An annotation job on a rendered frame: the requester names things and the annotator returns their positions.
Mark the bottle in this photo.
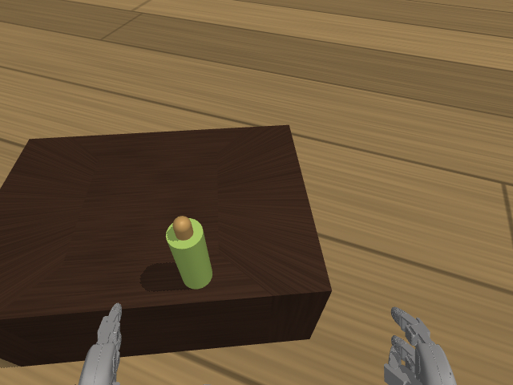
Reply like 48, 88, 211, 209
166, 216, 212, 290

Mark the right robot hand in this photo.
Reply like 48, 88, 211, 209
384, 307, 457, 385

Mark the left robot hand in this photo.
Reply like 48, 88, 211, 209
79, 303, 122, 385

